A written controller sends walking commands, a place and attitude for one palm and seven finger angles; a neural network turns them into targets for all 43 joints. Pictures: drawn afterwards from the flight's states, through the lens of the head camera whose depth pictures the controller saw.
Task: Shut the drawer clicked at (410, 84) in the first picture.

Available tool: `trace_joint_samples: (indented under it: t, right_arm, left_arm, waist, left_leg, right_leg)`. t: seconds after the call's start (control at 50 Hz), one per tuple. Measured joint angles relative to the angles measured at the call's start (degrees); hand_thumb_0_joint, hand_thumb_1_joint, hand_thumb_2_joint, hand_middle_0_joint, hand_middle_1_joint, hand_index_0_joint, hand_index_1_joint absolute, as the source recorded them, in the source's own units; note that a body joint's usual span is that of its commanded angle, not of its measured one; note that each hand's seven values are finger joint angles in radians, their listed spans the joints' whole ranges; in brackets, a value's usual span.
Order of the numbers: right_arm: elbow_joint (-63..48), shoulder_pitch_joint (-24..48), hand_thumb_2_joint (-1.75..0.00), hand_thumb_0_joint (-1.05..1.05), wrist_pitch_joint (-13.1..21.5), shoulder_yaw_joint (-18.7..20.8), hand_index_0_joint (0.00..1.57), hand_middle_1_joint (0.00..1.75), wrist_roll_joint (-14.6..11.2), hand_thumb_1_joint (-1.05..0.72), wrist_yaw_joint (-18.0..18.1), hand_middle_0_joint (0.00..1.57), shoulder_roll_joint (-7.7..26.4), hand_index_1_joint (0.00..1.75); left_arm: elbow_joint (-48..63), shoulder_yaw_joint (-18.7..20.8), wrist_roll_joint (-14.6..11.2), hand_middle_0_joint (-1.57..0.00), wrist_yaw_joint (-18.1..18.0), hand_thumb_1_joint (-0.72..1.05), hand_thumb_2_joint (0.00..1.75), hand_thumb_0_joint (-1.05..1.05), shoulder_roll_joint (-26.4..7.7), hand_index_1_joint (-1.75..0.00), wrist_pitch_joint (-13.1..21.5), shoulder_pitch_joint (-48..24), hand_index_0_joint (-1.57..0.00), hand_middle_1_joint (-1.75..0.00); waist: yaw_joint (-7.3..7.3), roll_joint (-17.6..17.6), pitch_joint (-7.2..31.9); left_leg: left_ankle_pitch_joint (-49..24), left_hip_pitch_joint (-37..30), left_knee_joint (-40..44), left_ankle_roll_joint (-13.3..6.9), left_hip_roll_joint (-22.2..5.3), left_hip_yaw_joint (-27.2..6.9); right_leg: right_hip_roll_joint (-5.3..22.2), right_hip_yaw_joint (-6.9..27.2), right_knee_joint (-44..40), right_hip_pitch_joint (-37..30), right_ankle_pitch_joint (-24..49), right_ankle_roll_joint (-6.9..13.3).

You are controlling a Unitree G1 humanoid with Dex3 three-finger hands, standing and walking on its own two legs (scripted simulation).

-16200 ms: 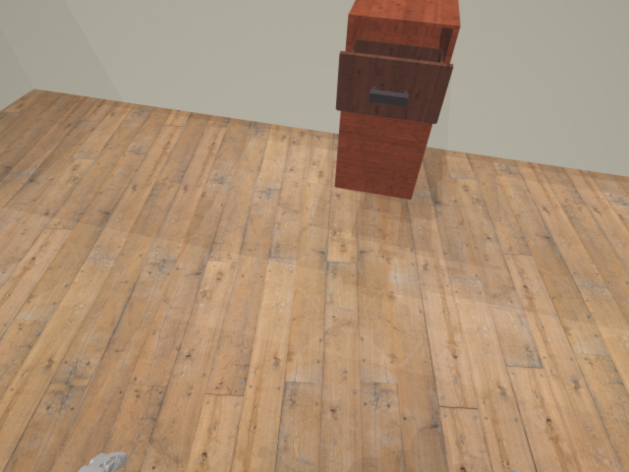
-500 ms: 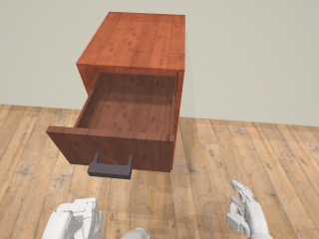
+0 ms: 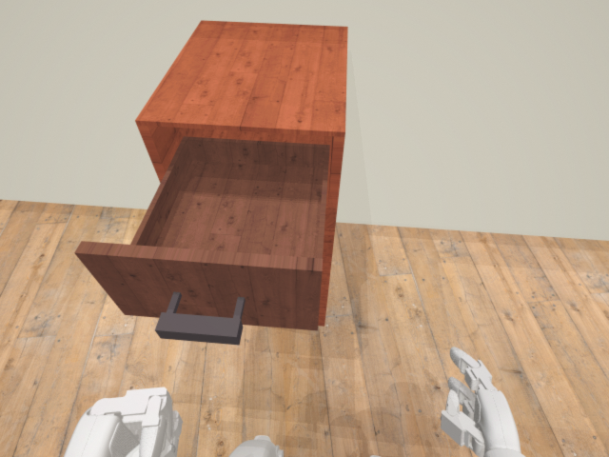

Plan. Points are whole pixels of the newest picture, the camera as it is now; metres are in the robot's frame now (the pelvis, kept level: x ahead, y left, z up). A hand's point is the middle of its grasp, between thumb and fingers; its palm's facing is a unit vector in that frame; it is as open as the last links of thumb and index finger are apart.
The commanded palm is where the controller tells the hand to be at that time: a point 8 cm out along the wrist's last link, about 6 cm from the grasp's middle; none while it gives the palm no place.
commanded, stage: bring the fist close to the handle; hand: left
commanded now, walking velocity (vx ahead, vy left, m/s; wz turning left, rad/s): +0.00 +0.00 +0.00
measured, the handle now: (204, 314) +0.31 +0.18 -0.01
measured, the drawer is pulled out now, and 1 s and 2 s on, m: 0.29 0.29 0.28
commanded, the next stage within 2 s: push the drawer shut in 1.34 s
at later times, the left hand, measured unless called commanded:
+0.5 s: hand (195, 416) +0.17 +0.14 +0.03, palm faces -0.03 -1.00 -0.02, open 3.3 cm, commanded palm +0.14 +0.20 +0.03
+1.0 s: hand (212, 392) +0.21 +0.14 -0.02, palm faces -0.05 -1.00 -0.01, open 3.3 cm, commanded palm +0.18 +0.20 -0.01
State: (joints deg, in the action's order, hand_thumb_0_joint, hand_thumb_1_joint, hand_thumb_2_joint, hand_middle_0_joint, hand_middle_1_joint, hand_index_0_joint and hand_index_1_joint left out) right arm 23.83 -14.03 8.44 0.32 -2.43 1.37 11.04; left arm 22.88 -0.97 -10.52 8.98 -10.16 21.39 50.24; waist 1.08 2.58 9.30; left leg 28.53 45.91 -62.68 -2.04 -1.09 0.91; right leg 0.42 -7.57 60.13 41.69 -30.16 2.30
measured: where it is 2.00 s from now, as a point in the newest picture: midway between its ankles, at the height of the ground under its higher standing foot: outside the picture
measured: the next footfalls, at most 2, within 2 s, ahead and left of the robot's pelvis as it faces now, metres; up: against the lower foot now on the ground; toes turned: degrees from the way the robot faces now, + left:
none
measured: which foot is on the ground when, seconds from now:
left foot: down 0.00-1.00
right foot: down 0.00-1.00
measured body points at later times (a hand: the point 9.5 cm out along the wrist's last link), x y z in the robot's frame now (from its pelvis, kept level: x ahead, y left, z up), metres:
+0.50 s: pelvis -0.01 -0.01 -0.02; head +0.06 +0.00 +0.42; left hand +0.17 +0.19 +0.03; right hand +0.19 -0.23 -0.09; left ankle +0.02 +0.10 -0.66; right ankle +0.00 -0.10 -0.66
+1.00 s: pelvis -0.01 +0.00 -0.06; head +0.09 +0.02 +0.38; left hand +0.21 +0.19 -0.02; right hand +0.19 -0.23 -0.13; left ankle +0.02 +0.10 -0.66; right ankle +0.00 -0.10 -0.66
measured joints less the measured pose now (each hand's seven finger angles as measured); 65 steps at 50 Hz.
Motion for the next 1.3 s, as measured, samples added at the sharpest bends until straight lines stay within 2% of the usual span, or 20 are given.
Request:
trace_joint_samples:
  t: [0.24,0.44,0.6,0.84,1.0,1.14,1.3]
  right_arm:
    - [1.4,1.8,-0.9,0.01,1.5,0.2,0.2,0.3,0.8,-0.9,0.0,0.2,0.8,0.3]
    - [2.5,1.5,-0.9,0.01,0.2,-0.2,0.2,0.3,1.0,-0.9,0.5,0.2,0.6,0.3]
    - [3.2,1.6,-0.9,0.01,-0.2,-0.1,0.2,0.3,1.6,-0.9,0.2,0.2,0.8,0.3]
    - [3.1,3.1,-0.9,0.01,-0.8,-0.5,0.2,0.3,2.2,-0.9,-0.2,0.2,1.1,0.3]
    - [3.0,3.7,-0.9,0.01,-1.5,-1.1,0.2,0.3,2.5,-0.9,-0.6,0.2,1.2,0.3]
    - [2.6,2.9,-0.9,0.01,-3.3,-0.9,0.2,0.3,2.2,-0.9,-1.0,0.2,0.9,0.3]
    - [1.6,2.7,-0.9,0.01,-3.6,-1.1,0.2,0.3,2.4,-0.9,-0.9,0.2,1.0,0.3]
  left_arm:
    - [-6.5,0.9,-0.6,-1.39,1.6,0.9,0.9,0.02,0.1,-1.6,4.4,-6.7,-1.4,-1.6]
    - [-11.0,1.8,-0.6,-1.39,1.0,0.9,0.9,0.02,0.1,-1.6,3.0,-12.3,-1.4,-1.6]
    - [-13.0,1.4,0.2,-1.39,-0.4,0.9,0.9,0.02,0.5,-1.6,4.6,-14.7,-1.4,-1.6]
    - [-16.3,1.2,1.2,-1.39,-1.8,0.9,0.9,0.02,0.3,-1.6,6.3,-19.6,-1.4,-1.6]
    - [-18.0,1.0,1.4,-1.39,-2.0,0.9,0.9,0.02,0.1,-1.6,5.2,-24.2,-1.4,-1.6]
    - [-15.1,0.5,1.4,-1.39,-3.2,0.9,0.9,0.02,0.3,-1.6,3.2,-22.3,-1.4,-1.6]
    - [-16.0,-1.3,2.7,-1.39,-4.0,0.9,0.9,0.02,1.2,-1.6,4.4,-20.1,-1.4,-1.6]
  waist:
    - [-0.15,-0.4,-0.1]
    - [-1.18,-0.4,0.2]
    - [-1.62,-0.8,0.8]
    - [-1.56,-1.1,1.2]
    - [-1.78,-1.1,1.5]
    - [-1.69,-0.6,1.6]
    - [-1.72,-1.0,2.0]
  left_leg:
    - [1.0,5.7,-4.3,0.5,-0.4,-0.9]
    - [1.8,8.4,-6.4,0.5,-0.7,-0.7]
    - [2.5,11.3,-8.3,0.4,-0.7,-0.4]
    - [3.9,17.0,-12.8,0.1,-0.7,-0.5]
    - [4.7,20.6,-15.3,-0.1,-0.7,-0.6]
    - [4.6,19.2,-14.1,-0.4,-0.6,-0.3]
    - [4.5,18.9,-13.6,-0.5,-0.4,-0.1]
  right_leg:
    - [-0.2,-0.9,4.1,5.3,-1.2,0.7]
    - [-0.4,-0.7,6.3,8.2,-1.9,0.8]
    - [-0.2,-0.3,8.4,11.3,-2.7,0.7]
    - [0.0,-0.4,12.8,16.9,-4.1,0.6]
    - [0.1,-0.6,15.2,20.2,-4.8,0.5]
    - [0.2,-0.2,13.9,19.0,-4.6,0.2]
    - [0.3,0.0,13.7,18.8,-4.6,0.1]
